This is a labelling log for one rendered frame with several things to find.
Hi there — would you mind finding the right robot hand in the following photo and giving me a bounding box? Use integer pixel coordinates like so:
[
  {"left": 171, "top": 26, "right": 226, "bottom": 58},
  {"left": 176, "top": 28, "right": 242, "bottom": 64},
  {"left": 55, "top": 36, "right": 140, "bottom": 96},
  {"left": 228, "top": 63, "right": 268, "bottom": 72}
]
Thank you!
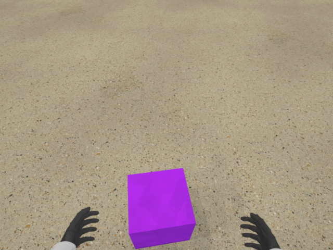
[{"left": 240, "top": 213, "right": 281, "bottom": 250}]

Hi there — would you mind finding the left robot hand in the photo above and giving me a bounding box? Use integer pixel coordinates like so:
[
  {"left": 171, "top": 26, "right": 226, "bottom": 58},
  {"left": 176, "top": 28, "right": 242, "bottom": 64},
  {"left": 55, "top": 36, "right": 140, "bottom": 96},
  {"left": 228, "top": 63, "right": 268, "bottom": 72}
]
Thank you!
[{"left": 60, "top": 207, "right": 99, "bottom": 248}]

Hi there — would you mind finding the carton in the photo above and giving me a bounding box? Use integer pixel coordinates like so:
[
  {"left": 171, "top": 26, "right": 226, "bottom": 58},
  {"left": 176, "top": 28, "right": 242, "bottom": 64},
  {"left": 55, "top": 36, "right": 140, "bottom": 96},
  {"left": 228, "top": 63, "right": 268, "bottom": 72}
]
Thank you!
[{"left": 127, "top": 168, "right": 196, "bottom": 249}]

